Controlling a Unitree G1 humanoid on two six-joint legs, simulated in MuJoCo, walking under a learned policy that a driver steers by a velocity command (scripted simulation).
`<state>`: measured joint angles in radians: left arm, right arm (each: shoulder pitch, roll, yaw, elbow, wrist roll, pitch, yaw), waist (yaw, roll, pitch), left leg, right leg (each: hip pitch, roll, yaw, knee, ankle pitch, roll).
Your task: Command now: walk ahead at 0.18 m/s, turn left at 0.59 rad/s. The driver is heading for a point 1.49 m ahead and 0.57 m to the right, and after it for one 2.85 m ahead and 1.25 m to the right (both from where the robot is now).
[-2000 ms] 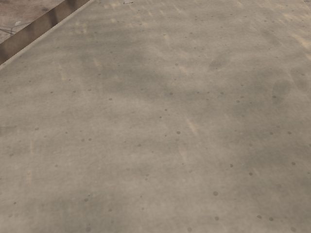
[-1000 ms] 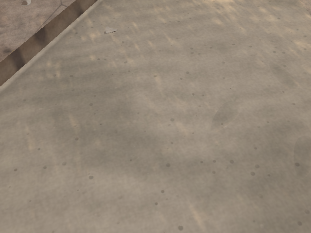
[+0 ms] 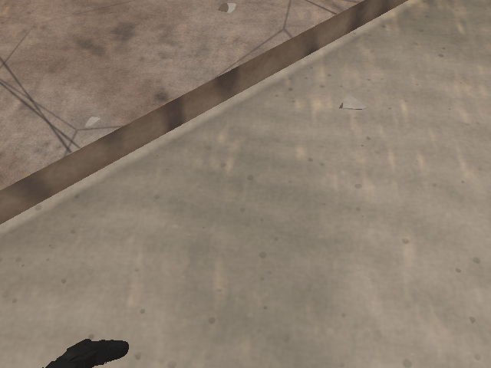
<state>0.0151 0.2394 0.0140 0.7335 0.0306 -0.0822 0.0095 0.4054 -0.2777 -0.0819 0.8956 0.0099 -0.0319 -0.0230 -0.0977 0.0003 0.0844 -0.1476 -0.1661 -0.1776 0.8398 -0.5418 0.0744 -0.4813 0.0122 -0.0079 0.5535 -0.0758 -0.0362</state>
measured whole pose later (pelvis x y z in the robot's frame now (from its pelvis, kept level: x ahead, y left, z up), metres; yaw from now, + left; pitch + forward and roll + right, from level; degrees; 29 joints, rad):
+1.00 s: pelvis +0.00 -0.03 +0.03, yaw -22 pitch +1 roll +1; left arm 0.25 0.29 0.07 0.73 0.00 0.04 0.00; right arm 0.18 -0.30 -0.06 0.78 -0.02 0.05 -0.02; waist 0.01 0.03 0.06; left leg -0.49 0.00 -0.04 0.97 -0.36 -0.05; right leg -0.22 0.10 0.11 0.41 -0.20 -0.09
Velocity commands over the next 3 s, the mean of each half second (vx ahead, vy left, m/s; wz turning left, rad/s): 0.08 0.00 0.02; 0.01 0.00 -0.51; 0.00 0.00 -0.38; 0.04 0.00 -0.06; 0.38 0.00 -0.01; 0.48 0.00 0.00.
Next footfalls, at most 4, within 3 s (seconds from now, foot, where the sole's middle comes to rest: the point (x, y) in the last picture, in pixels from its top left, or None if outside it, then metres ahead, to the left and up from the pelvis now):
0.36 left None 0.08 0.11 -0.76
0.72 right None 0.02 -0.11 -0.76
1.24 left None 0.11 0.06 -0.76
1.58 right None -0.04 -0.10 -0.76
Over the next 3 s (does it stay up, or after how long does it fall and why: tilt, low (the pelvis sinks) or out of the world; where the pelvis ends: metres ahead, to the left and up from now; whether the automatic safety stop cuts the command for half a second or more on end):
stays up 0.42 -0.24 0.03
